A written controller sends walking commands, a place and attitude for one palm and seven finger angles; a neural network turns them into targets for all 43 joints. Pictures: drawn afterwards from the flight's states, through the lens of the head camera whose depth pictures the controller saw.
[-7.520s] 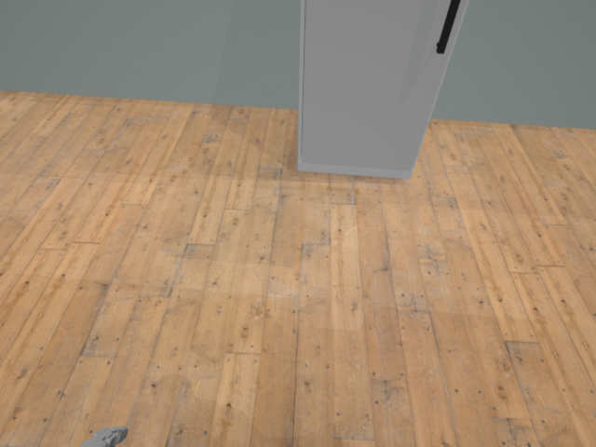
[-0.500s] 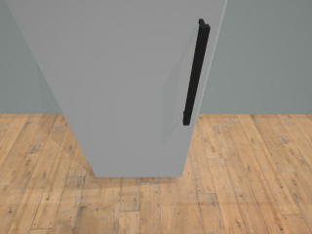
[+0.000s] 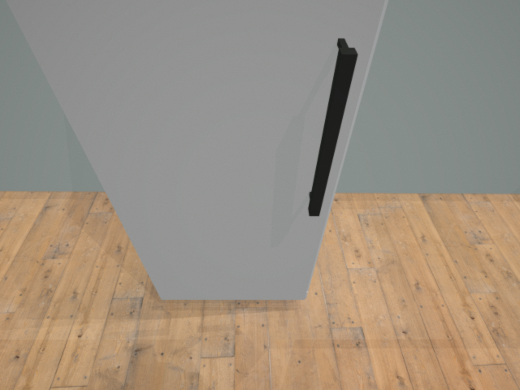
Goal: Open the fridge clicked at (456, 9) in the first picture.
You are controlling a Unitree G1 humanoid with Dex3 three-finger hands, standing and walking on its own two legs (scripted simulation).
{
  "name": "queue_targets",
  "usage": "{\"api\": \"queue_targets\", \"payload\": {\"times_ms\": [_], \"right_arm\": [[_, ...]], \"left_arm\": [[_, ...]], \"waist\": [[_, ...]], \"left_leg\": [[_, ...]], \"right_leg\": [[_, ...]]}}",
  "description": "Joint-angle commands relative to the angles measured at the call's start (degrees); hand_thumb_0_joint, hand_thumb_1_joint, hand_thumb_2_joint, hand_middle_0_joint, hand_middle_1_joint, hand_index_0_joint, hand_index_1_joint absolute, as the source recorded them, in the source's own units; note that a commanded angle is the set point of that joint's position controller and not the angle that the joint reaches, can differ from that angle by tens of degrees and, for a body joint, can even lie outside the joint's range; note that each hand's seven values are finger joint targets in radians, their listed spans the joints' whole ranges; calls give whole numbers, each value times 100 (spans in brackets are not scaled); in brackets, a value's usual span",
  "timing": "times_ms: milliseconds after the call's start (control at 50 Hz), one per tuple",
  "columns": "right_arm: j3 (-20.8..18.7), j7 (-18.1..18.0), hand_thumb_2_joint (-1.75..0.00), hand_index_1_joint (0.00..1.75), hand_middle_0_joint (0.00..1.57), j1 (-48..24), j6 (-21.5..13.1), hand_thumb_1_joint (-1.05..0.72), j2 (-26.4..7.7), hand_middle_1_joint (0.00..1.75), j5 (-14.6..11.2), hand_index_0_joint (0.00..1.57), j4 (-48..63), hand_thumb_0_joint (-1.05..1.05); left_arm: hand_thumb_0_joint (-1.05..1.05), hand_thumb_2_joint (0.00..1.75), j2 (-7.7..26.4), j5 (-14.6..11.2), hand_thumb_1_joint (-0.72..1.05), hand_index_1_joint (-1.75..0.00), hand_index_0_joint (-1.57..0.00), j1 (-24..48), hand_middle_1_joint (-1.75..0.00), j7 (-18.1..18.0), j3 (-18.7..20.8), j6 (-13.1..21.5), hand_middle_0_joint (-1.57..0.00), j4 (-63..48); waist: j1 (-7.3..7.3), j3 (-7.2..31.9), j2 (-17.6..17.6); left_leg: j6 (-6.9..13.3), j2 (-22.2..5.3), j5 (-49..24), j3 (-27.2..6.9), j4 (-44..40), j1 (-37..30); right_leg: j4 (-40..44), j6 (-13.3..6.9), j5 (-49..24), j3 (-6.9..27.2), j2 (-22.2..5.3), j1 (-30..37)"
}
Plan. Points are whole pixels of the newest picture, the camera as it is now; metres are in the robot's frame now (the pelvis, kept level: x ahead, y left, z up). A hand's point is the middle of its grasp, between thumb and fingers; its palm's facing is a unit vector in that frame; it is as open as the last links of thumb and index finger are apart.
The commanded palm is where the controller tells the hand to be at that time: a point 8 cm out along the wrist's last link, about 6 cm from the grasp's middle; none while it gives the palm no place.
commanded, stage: look again from close up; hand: right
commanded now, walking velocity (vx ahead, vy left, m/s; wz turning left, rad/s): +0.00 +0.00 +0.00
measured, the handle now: (325, 143) +0.54 -0.09 +0.10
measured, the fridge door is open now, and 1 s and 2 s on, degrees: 0 0 0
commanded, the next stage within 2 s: none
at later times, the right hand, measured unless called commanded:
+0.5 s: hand out of the picture +0.06 -0.22 -0.16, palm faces -0.03 +0.95 -0.30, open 7.4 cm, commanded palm none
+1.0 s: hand out of the picture +0.07 -0.21 -0.16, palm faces -0.04 +0.96 -0.29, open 7.4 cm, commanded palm none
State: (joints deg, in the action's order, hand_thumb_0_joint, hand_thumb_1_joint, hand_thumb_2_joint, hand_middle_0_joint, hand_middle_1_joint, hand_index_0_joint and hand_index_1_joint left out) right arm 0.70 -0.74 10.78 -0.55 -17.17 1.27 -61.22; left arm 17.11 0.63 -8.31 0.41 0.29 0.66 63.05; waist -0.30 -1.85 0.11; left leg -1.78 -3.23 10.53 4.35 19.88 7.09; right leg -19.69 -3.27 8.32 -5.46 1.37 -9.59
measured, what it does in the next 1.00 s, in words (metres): stands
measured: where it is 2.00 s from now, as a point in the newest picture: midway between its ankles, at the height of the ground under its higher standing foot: outside the picture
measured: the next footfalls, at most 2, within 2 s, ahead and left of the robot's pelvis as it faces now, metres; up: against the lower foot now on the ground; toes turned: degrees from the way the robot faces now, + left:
none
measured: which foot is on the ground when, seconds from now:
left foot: down 0.00-1.00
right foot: down 0.00-1.00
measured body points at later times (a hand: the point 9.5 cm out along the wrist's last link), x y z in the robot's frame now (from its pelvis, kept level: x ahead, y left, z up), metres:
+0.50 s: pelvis +0.01 +0.01 +0.00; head +0.01 +0.01 +0.45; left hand +0.07 +0.28 -0.14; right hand +0.06 -0.27 -0.14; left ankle +0.00 +0.14 -0.75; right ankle +0.03 -0.08 -0.75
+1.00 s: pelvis +0.02 +0.01 +0.00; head +0.03 +0.01 +0.45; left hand +0.07 +0.29 -0.14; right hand +0.07 -0.26 -0.14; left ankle +0.00 +0.14 -0.75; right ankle +0.03 -0.08 -0.75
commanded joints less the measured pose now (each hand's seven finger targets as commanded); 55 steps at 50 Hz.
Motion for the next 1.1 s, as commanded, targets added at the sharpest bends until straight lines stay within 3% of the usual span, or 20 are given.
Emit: {"api": "queue_targets", "payload": {"times_ms": [0, 180, 640, 1080], "right_arm": [[-189, -70, -90, 30, 20, -15, -102, -90, -1031, 30, -6, 20, 251, 0], [-191, -74, -90, 30, 20, -21, -99, -90, -1022, 30, -12, 20, 180, 0], [-186, -68, -90, 30, 20, 47, -94, -90, -928, 30, -21, 20, 94, 0], [-205, -74, -90, 30, 20, 23, -126, -90, -961, 30, -23, 20, 77, 0]], "left_arm": [[0, 90, 1091, -26, 90, -30, -20, 150, -30, -45, 202, 106, -20, -287], [0, 90, 1094, -28, 90, -30, -20, 108, -30, -63, 170, 115, -20, -240], [0, 90, 1006, -21, 90, -30, -20, 27, -30, -81, 137, 97, -20, -155], [0, 90, 1021, -20, 90, -30, -20, 34, -30, -103, 132, 132, -20, -136]], "waist": [[9, 179, 4], [10, 266, 9], [10, 76, -10], [21, 257, 17]], "left_leg": [[240, -540, -220, -579, -391, 104], [233, -545, -400, -566, -419, -44], [233, -523, -190, -607, -524, 52], [248, -551, -773, -596, -496, -126]], "right_leg": [[523, 186, -110, 933, -920, 97], [527, 193, -434, 919, -940, 206], [602, 219, -127, 878, -920, 182], [474, 202, -845, 822, -968, 425]]}}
